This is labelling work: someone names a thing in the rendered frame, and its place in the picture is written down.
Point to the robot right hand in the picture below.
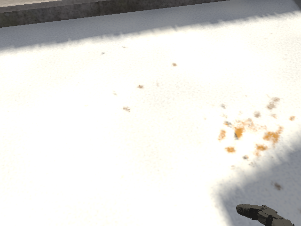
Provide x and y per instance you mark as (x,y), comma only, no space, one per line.
(263,214)

